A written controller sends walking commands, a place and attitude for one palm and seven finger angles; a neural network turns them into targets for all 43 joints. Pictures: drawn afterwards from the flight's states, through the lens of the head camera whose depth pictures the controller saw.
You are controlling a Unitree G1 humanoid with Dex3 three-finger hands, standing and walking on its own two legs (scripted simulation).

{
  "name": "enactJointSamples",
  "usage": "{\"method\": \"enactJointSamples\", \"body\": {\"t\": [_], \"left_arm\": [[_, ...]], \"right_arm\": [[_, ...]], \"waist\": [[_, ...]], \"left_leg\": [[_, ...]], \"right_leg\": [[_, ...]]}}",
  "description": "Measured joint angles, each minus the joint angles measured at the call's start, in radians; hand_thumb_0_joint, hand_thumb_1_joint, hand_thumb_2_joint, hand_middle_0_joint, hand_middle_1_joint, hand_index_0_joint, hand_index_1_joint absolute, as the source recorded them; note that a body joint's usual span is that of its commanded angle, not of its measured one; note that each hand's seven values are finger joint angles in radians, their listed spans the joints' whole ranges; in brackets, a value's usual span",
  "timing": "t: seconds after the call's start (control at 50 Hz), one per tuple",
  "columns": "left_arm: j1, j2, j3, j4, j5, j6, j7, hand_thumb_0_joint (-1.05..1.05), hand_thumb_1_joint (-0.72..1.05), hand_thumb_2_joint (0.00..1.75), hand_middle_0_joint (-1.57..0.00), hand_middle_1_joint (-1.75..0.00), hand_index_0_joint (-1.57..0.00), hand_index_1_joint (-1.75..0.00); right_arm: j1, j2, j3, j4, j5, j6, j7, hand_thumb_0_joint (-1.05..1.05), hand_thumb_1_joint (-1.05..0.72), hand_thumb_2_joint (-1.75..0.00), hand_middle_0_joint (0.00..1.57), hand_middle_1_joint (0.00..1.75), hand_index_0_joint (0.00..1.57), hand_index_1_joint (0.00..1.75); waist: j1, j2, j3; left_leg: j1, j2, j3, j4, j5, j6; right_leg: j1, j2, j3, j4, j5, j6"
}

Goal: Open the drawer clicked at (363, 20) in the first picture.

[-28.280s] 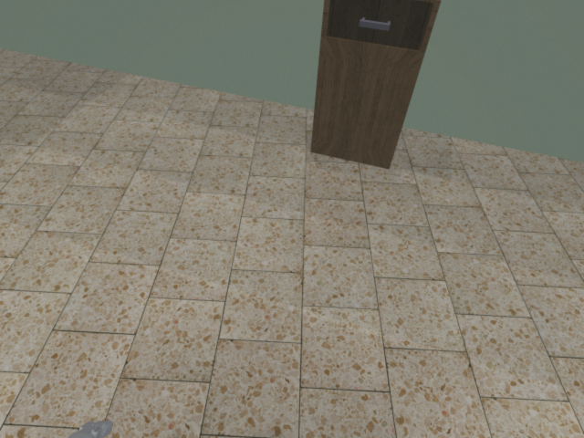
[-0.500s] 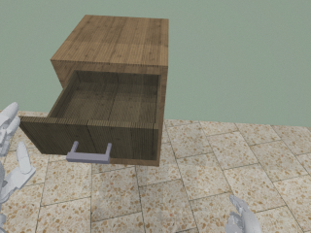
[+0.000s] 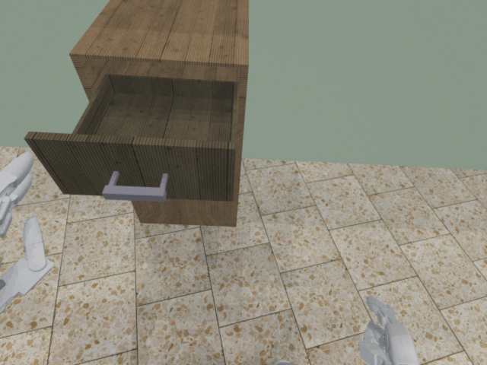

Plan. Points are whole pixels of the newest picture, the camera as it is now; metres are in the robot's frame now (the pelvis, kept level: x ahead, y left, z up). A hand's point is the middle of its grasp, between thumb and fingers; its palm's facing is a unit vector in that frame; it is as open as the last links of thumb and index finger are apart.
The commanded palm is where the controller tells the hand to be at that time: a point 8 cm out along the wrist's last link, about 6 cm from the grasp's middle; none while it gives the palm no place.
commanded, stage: stop stepping back and stand still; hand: left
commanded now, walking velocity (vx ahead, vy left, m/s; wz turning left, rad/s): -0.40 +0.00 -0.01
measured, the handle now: (137, 185) +0.46 +0.23 -0.03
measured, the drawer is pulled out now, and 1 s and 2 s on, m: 0.30 0.30 0.30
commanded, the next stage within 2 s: let the arm hang, fingers relaxed in 0.72 s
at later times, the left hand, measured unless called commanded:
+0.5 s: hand out of the picture +0.10 +0.21 +0.17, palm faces +0.32 -0.82 -0.47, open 7.4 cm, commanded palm +0.04 +0.26 +0.19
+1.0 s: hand out of the picture +0.07 +0.21 -0.08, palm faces +0.10 -0.93 -0.34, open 7.4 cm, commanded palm none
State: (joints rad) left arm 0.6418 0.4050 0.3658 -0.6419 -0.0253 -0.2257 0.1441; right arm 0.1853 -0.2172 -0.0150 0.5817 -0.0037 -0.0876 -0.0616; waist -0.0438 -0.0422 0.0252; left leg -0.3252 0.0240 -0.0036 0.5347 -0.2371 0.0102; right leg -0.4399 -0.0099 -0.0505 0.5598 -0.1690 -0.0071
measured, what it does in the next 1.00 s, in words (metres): steps on the spot: right foot, then left foot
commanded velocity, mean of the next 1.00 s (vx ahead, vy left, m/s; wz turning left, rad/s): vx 0.13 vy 0.02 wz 0.00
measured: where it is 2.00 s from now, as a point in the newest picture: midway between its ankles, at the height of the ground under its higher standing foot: outside the picture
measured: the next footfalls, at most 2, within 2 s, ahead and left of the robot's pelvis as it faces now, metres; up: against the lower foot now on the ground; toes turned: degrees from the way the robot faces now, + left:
right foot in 0.18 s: -0.04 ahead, -0.13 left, +0.00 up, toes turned +2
left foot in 0.42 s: -0.05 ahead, +0.09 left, +0.00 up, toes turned +2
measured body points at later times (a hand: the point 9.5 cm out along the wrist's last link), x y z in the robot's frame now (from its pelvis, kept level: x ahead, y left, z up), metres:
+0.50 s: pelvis -0.09 -0.02 +0.01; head -0.10 +0.00 +0.46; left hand +0.07 +0.26 +0.20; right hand +0.04 -0.27 -0.07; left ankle -0.09 +0.10 -0.73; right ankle -0.05 -0.11 -0.72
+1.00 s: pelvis -0.10 -0.01 +0.00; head -0.11 -0.02 +0.45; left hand +0.07 +0.26 -0.05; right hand +0.03 -0.25 -0.12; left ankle -0.09 +0.09 -0.73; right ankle -0.08 -0.13 -0.73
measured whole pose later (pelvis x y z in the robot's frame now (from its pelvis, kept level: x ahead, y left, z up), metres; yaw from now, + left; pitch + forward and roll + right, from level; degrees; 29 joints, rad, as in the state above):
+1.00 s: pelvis -0.10 -0.01 +0.00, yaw +2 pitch -1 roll +1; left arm 0.26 0.26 0.09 0.45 0.04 0.04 0.03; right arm 0.19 -0.22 0.01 0.82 -0.02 -0.03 0.01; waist -0.02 0.01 -0.02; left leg -0.28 -0.03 0.03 0.59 -0.28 0.03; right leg -0.30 -0.01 0.01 0.63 -0.31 0.00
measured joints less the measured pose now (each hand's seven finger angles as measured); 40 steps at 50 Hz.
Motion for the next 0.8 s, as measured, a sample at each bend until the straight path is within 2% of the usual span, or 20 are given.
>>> {"method": "enactJointSamples", "body": {"t": [0.04, 0.1, 0.12, 0.16, 0.18, 0.2, 0.24, 0.28, 0.3, 0.34, 0.4, 0.42, 0.46, 0.5, 0.54, 0.6, 0.64, 0.7, 0.76, 0.8], "left_arm": [[-0.008, 0.022, 0.019, 0.003, -0.01, -0.008, 0.002, 0.01, 0.89, 0.9, -0.22, -0.31, -0.21, -0.3], [0.018, 0.015, 0.038, -0.01, -0.018, 0.005, 0.01, 0.01, 0.89, 0.9, -0.22, -0.31, -0.21, -0.3], [0.026, 0.009, 0.039, -0.016, -0.019, 0.01, 0.013, 0.01, 0.89, 0.9, -0.22, -0.31, -0.21, -0.3], [0.037, 0.004, 0.04, -0.03, -0.017, 0.02, 0.017, 0.01, 0.89, 0.9, -0.22, -0.31, -0.21, -0.3], [0.036, 0.006, 0.044, -0.032, -0.013, 0.019, 0.018, 0.01, 0.89, 0.9, -0.21, -0.31, -0.21, -0.3], [0.02, -0.002, 0.037, -0.024, -0.008, 0.016, 0.015, 0.01, 0.89, 0.9, -0.21, -0.31, -0.21, -0.3], [-0.018, -0.014, 0.012, 0.002, -0.003, 0.022, 0.007, 0.01, 0.89, 0.9, -0.21, -0.31, -0.21, -0.3], [-0.033, -0.03, -0.003, 0.029, -0.006, 0.027, 0.002, 0.01, 0.89, 0.9, -0.22, -0.31, -0.21, -0.3], [-0.03, -0.037, -0.006, 0.041, -0.007, 0.03, 0.001, 0.01, 0.89, 0.9, -0.22, -0.31, -0.21, -0.3], [-0.014, -0.045, -0.01, 0.056, -0.002, 0.036, 0.003, 0.01, 0.89, 0.9, -0.22, -0.31, -0.21, -0.3], [0.018, -0.045, -0.019, 0.038, 0.009, 0.04, 0.012, 0.01, 0.89, 0.9, -0.22, -0.31, -0.21, -0.3], [0.02, -0.04, -0.022, 0.027, 0.01, 0.035, 0.016, 0.01, 0.89, 0.9, -0.22, -0.31, -0.21, -0.3], [0.018, -0.018, -0.016, 0.024, 0.009, 0.031, 0.019, 0.01, 0.89, 0.9, -0.22, -0.31, -0.21, -0.3], [0.036, -0.003, -0.005, 0.025, 0.011, 0.036, 0.019, 0.01, 0.89, 0.9, -0.22, -0.31, -0.21, -0.3], [0.049, 0.01, 0.008, 0.024, 0.01, 0.039, 0.019, 0.01, 0.89, 0.9, -0.22, -0.31, -0.21, -0.3], [0.022, 0.006, 0.013, 0.042, 0.008, 0.028, 0.015, 0.01, 0.89, 0.9, -0.22, -0.31, -0.21, -0.3], [0.0, -0.011, 0.005, 0.059, 0.005, 0.023, 0.011, 0.01, 0.89, 0.9, -0.22, -0.31, -0.21, -0.3], [-0.021, -0.042, -0.014, 0.074, 0.002, 0.024, 0.009, 0.01, 0.89, 0.9, -0.22, -0.31, -0.21, -0.3], [-0.01, -0.059, -0.03, 0.062, 0.005, 0.031, 0.015, 0.01, 0.89, 0.9, -0.21, -0.31, -0.21, -0.3], [-0.005, -0.055, -0.038, 0.049, 0.007, 0.032, 0.019, 0.01, 0.89, 0.9, -0.21, -0.31, -0.21, -0.3]], "right_arm": [[-0.008, 0.022, -0.008, 0.02, 0.002, -0.013, 0.008, 0.01, -0.91, -0.9, 0.2, 0.3, 0.2, 0.29], [0.001, 0.049, -0.002, 0.027, -0.002, -0.044, 0.018, 0.01, -0.91, -0.9, 0.2, 0.3, 0.2, 0.29], [0.008, 0.054, 0.003, 0.026, 0.003, -0.051, 0.023, 0.01, -0.91, -0.9, 0.2, 0.3, 0.2, 0.29], [0.025, 0.058, 0.02, 0.015, 0.012, -0.058, 0.028, 0.01, -0.91, -0.9, 0.2, 0.3, 0.2, 0.3], [0.029, 0.058, 0.029, 0.011, 0.015, -0.058, 0.029, 0.01, -0.91, -0.9, 0.2, 0.3, 0.2, 0.3], [0.023, 0.053, 0.033, 0.016, 0.017, -0.053, 0.029, 0.01, -0.9, -0.9, 0.2, 0.3, 0.2, 0.3], [0.019, 0.045, 0.034, 0.043, 0.018, -0.033, 0.027, 0.01, -0.9, -0.9, 0.2, 0.3, 0.2, 0.3], [0.026, 0.04, 0.033, 0.072, 0.015, -0.01, 0.026, 0.01, -0.9, -0.9, 0.2, 0.3, 0.2, 0.3], [0.032, 0.038, 0.033, 0.081, 0.012, 0.0, 0.023, 0.01, -0.9, -0.9, 0.2, 0.3, 0.2, 0.3], [0.05, 0.033, 0.031, 0.085, 0.01, 0.007, 0.017, 0.01, -0.9, -0.9, 0.2, 0.3, 0.2, 0.3], [0.082, 0.004, 0.026, 0.058, 0.003, -0.015, 0.003, 0.01, -0.9, -0.9, 0.2, 0.3, 0.2, 0.3], [0.087, -0.008, 0.018, 0.045, -0.001, -0.027, -0.001, 0.01, -0.9, -0.9, 0.2, 0.3, 0.2, 0.3], [0.081, -0.005, 0.006, 0.04, 0.001, -0.031, -0.005, 0.01, -0.91, -0.9, 0.2, 0.3, 0.2, 0.3], [0.084, -0.002, 0.003, 0.038, 0.001, -0.033, -0.004, 0.01, -0.91, -0.9, 0.2, 0.3, 0.2, 0.3], [0.088, 0.0, 0.007, 0.037, 0.005, -0.038, -0.002, 0.01, -0.91, -0.9, 0.2, 0.3, 0.2, 0.3], [0.07, 0.0, 0.014, 0.05, 0.011, -0.034, 0.001, 0.01, -0.91, -0.9, 0.2, 0.3, 0.2, 0.29], [0.06, 0.001, 0.013, 0.062, 0.014, -0.022, 0.007, 0.01, -0.91, -0.9, 0.2, 0.3, 0.2, 0.3], [0.047, 0.009, 0.012, 0.075, 0.012, -0.003, 0.014, 0.01, -0.91, -0.9, 0.2, 0.3, 0.2, 0.3], [0.051, 0.011, 0.025, 0.059, 0.006, -0.003, 0.01, 0.01, -0.91, -0.9, 0.2, 0.3, 0.2, 0.3], [0.05, 0.012, 0.027, 0.044, 0.001, -0.01, 0.004, 0.01, -0.91, -0.9, 0.2, 0.3, 0.2, 0.3]], "waist": [[0.021, -0.031, 0.021], [0.026, -0.021, 0.025], [0.029, -0.013, 0.024], [0.039, 0.0, 0.021], [0.045, 0.001, 0.021], [0.046, 0.019, 0.033], [0.043, 0.032, 0.035], [0.037, 0.021, 0.012], [0.031, 0.013, -0.003], [0.018, -0.004, -0.036], [0.001, 0.005, -0.064], [-0.006, 0.017, -0.058], [-0.004, -0.006, -0.03], [-0.003, -0.01, -0.033], [-0.001, -0.002, -0.038], [0.013, 0.024, -0.026], [0.023, 0.035, -0.032], [0.03, 0.023, -0.038], [0.025, 0.013, -0.042], [0.024, 0.01, -0.028]], "left_leg": [[-0.019, -0.01, 0.017, 0.027, 0.012, -0.018], [-0.028, 0.009, 0.017, 0.03, 0.015, -0.035], [-0.03, 0.017, 0.016, 0.031, 0.019, -0.038], [-0.044, 0.029, 0.018, 0.052, 0.02, -0.044], [-0.059, 0.032, 0.023, 0.078, 0.008, -0.043], [-0.073, 0.04, 0.013, 0.118, -0.036, -0.037], [-0.113, 0.016, -0.01, 0.261, -0.141, -0.025], [-0.137, -0.022, -0.002, 0.414, -0.142, -0.02], [-0.129, -0.034, 0.012, 0.438, -0.138, -0.016], [-0.072, -0.042, 0.043, 0.361, -0.156, -0.002], [0.078, -0.024, 0.063, 0.034, -0.172, 0.031], [0.098, -0.014, 0.052, -0.04, -0.115, 0.039], [0.096, -0.027, 0.057, -0.028, -0.041, 0.023], [0.099, -0.029, 0.059, -0.02, -0.036, 0.01], [0.095, -0.025, 0.054, -0.002, -0.047, 0.003], [0.077, -0.007, 0.044, 0.05, -0.076, 0.001], [0.051, -0.009, 0.03, 0.107, -0.142, 0.013], [0.019, -0.026, 0.034, 0.191, -0.171, 0.02], [0.075, -0.021, 0.048, 0.027, -0.132, 0.031], [0.09, -0.019, 0.053, -0.019, -0.032, 0.023]], "right_leg": [[-0.046, 0.005, 0.036, 0.142, -0.155, 0.014], [-0.049, 0.033, 0.041, 0.308, -0.268, 0.03], [-0.021, 0.034, 0.032, 0.293, -0.275, 0.034], [0.068, 0.023, 0.012, 0.164, -0.242, 0.037], [0.108, 0.016, 0.008, 0.083, -0.182, 0.027], [0.112, 0.026, -0.002, 0.068, -0.122, 0.003], [0.109, 0.028, -0.015, 0.069, -0.098, -0.035], [0.111, 0.015, -0.011, 0.041, -0.083, -0.047], [0.113, 0.009, -0.007, 0.018, -0.07, -0.047], [0.115, 0.0, -0.004, -0.029, -0.039, -0.043], [0.098, 0.008, -0.022, -0.053, -0.029, -0.037], [0.082, 0.016, -0.033, -0.032, -0.049, -0.031], [0.068, 0.008, -0.016, 0.039, -0.13, -0.01], [0.072, 0.007, -0.013, 0.095, -0.194, 0.002], [0.114, 0.009, -0.02, 0.057, -0.188, 0.008], [0.144, 0.028, -0.032, -0.007, -0.056, -0.03], [0.141, 0.036, -0.037, -0.012, -0.055, -0.052], [0.145, 0.03, -0.031, -0.042, -0.044, -0.057], [0.15, 0.028, -0.031, -0.06, -0.033, -0.048], [0.149, 0.026, -0.03, -0.047, -0.04, -0.037]]}}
